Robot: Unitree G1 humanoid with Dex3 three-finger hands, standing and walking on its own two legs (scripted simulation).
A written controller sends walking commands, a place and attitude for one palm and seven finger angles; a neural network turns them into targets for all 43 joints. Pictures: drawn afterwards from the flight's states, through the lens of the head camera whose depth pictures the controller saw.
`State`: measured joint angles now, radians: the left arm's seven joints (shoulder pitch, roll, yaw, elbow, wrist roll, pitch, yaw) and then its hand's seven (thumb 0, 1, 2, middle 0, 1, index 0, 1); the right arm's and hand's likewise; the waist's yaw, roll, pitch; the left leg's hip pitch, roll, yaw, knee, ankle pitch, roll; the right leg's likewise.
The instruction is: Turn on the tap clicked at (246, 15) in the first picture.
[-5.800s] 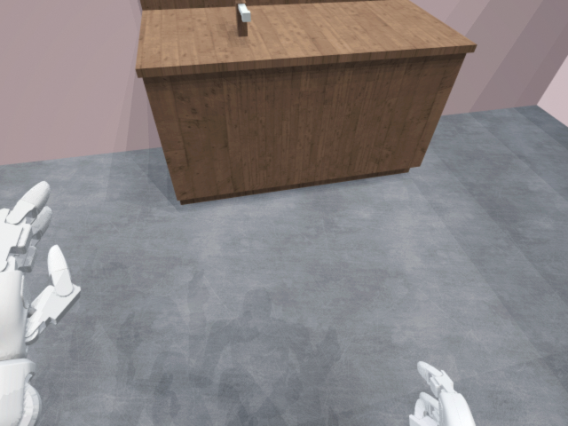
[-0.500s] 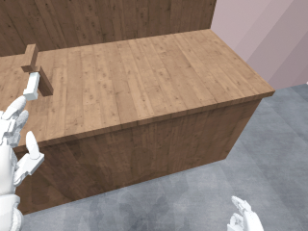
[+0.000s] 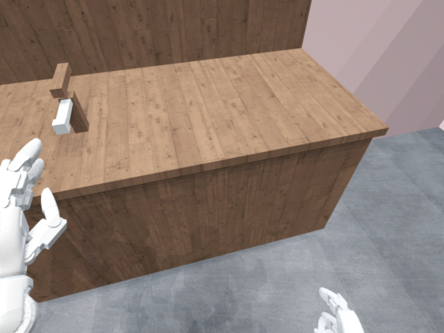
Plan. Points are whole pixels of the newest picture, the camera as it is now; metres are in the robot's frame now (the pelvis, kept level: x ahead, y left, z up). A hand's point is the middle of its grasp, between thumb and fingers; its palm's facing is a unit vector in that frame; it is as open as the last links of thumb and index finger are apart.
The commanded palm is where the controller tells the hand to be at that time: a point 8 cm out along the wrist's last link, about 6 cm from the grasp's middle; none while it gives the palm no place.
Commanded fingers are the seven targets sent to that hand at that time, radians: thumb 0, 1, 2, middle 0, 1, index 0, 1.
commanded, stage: come to a stop and stand still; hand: left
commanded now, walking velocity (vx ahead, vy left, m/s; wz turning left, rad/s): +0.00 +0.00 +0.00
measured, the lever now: (61, 126) +0.52 +0.43 +0.07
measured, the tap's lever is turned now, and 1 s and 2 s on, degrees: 0 0 0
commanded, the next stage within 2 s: look again from close up in 0.22 s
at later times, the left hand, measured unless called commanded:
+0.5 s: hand (11, 209) +0.22 +0.29 +0.19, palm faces +0.46 -0.81 -0.35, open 7.4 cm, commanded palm +0.15 +0.30 +0.18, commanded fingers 0.00 0.90 0.90 -0.20 -0.30 -0.20 -0.30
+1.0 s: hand (15, 195) +0.25 +0.32 +0.17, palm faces +0.46 -0.82 -0.33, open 7.4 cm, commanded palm +0.20 +0.34 +0.18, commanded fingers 0.00 0.90 0.90 -0.20 -0.30 -0.20 -0.30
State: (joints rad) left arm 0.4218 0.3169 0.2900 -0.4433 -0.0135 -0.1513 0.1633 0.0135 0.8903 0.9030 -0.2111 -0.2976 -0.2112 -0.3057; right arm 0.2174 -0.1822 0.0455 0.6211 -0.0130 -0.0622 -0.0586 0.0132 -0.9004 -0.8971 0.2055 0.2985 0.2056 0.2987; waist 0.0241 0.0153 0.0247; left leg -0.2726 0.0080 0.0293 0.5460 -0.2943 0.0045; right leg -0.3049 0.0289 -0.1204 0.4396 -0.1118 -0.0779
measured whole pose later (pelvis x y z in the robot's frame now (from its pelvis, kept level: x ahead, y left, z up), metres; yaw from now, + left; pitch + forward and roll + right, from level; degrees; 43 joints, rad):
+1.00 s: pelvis +0.04 +0.06 +0.00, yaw +1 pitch -3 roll -1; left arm 0.34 0.33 0.35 -0.39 -0.01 -0.26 0.09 0.01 0.89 0.90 -0.21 -0.30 -0.21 -0.31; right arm 0.25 -0.19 0.03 0.58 -0.01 -0.16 0.00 0.01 -0.90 -0.90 0.21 0.30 0.21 0.30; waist 0.06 -0.02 0.02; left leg -0.21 -0.05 0.05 0.57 -0.31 0.08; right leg -0.28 0.03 0.01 0.57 -0.31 -0.03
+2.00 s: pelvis +0.22 +0.15 -0.01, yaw -2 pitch -1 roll +1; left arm 0.46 0.35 0.38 -0.55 -0.03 -0.21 0.16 0.01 0.89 0.90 -0.21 -0.30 -0.21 -0.31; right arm 0.21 -0.27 -0.04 0.60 0.00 -0.12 -0.04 0.02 -0.90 -0.90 0.20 0.30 0.20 0.30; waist 0.01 -0.02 0.11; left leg -0.31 0.05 0.06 0.56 -0.20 -0.01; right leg -0.29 -0.11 -0.06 0.64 -0.32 0.05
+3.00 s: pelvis +0.16 +0.23 -0.02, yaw -5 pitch -4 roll -3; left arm 0.37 0.36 0.39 -0.54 -0.02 -0.23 0.07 0.01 0.89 0.90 -0.21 -0.30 -0.21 -0.31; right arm 0.24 -0.19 0.03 0.62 0.01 -0.15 0.01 0.01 -0.90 -0.90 0.21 0.30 0.21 0.30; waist 0.06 -0.03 0.10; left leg -0.38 -0.04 0.02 0.79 -0.40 0.01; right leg -0.37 -0.03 -0.07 0.63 -0.24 -0.01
